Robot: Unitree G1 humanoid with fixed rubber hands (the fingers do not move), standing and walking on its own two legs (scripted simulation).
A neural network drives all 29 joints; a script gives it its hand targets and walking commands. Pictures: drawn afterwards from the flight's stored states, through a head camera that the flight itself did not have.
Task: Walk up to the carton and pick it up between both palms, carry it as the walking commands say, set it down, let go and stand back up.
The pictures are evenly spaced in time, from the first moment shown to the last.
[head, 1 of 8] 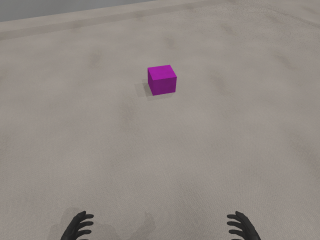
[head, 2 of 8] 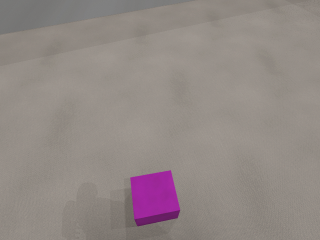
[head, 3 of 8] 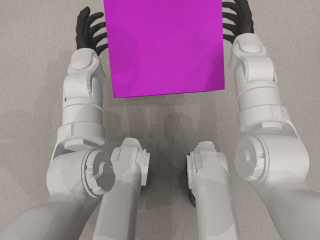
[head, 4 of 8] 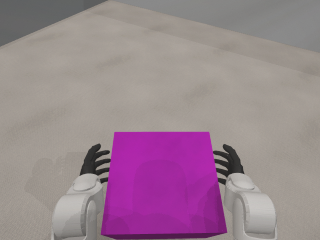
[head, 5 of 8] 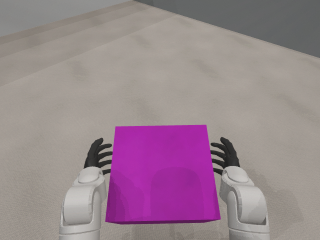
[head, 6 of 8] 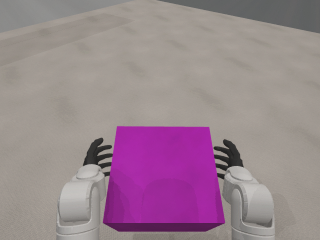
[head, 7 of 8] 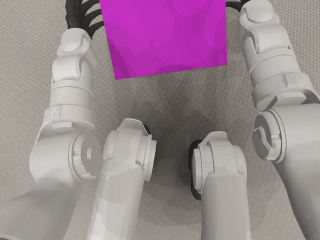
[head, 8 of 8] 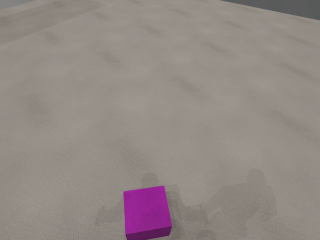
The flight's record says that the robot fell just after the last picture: no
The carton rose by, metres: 0.71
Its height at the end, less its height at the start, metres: +0.00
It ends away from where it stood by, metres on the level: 2.16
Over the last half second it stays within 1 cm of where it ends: yes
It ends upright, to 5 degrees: yes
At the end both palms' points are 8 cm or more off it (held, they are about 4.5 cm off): yes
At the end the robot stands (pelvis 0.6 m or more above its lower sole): yes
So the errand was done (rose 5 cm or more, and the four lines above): yes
